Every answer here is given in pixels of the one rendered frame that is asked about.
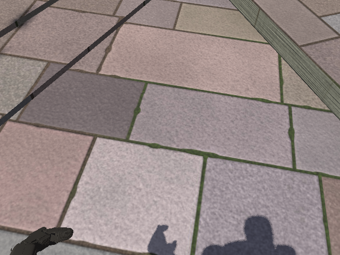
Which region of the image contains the left robot hand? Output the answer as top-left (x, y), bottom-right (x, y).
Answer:
top-left (10, 227), bottom-right (73, 255)

